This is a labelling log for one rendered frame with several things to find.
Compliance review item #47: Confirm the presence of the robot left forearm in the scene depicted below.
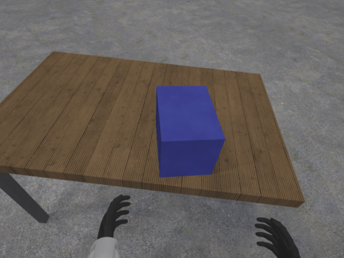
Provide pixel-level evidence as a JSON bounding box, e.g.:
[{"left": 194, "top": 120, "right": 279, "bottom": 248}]
[{"left": 88, "top": 237, "right": 120, "bottom": 258}]

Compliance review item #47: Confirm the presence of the right robot hand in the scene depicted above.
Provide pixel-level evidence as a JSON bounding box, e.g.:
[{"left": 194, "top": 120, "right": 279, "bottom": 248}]
[{"left": 255, "top": 217, "right": 301, "bottom": 258}]

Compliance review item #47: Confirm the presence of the table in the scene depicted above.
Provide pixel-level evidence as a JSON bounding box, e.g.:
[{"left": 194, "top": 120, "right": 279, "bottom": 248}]
[{"left": 0, "top": 51, "right": 305, "bottom": 223}]

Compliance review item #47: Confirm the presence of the carton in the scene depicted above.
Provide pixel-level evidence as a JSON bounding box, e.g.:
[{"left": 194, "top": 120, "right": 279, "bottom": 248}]
[{"left": 156, "top": 86, "right": 225, "bottom": 177}]

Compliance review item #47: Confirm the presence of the left robot hand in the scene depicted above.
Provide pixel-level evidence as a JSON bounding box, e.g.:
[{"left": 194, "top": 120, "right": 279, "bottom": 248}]
[{"left": 97, "top": 195, "right": 131, "bottom": 239}]

